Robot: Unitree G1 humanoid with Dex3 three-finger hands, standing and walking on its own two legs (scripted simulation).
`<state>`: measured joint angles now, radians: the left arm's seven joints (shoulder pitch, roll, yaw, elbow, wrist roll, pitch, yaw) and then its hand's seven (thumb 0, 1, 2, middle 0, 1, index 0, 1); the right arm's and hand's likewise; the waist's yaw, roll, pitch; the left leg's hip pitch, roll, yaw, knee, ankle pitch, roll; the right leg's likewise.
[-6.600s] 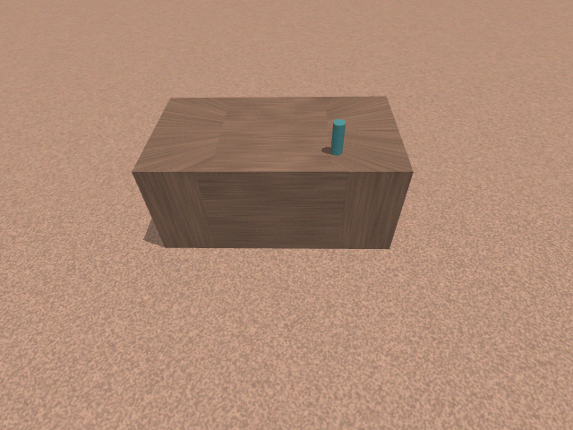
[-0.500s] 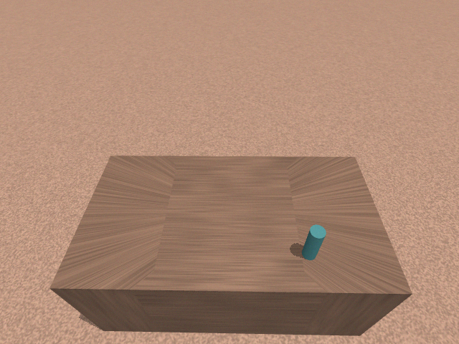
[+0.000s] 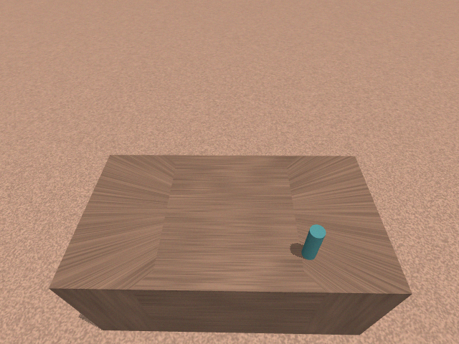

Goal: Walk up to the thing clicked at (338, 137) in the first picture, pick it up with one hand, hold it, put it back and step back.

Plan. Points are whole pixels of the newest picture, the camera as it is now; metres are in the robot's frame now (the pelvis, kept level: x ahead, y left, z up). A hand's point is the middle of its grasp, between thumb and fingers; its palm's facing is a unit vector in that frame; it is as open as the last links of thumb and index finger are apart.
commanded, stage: stand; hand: right
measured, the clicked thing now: (312, 243) +0.47 -0.21 -0.27
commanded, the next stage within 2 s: go down in 0.28 s
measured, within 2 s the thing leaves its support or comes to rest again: neither
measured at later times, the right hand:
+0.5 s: hand out of the picture +0.11 -0.24 -0.15, palm faces +0.05 +0.94 -0.32, open 8.4 cm
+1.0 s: hand out of the picture +0.13 -0.26 -0.15, palm faces +0.05 +0.94 -0.33, open 17.0 cm
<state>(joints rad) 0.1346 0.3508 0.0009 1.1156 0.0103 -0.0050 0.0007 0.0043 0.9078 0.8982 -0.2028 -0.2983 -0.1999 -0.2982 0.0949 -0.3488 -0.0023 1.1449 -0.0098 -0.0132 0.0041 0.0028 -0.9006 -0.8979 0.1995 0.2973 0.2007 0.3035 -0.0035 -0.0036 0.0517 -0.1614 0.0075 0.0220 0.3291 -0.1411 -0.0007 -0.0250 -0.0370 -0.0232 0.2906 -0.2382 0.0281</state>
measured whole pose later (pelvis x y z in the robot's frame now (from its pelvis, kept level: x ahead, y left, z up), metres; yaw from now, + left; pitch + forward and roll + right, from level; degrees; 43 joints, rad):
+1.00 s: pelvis -0.01 -0.01 -0.03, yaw -2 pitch +8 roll +1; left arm 0.23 0.28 0.11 0.64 -0.01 -0.12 0.05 0.00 -0.39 0.07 -0.07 -0.06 -0.06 -0.06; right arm 0.19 -0.33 -0.10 0.52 -0.02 0.30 0.03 0.00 0.41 -0.08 0.03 0.06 0.04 0.06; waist 0.01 -0.02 -0.03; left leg -0.55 0.04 0.04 0.70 -0.29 -0.02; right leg -0.46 -0.02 0.01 0.75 -0.43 0.01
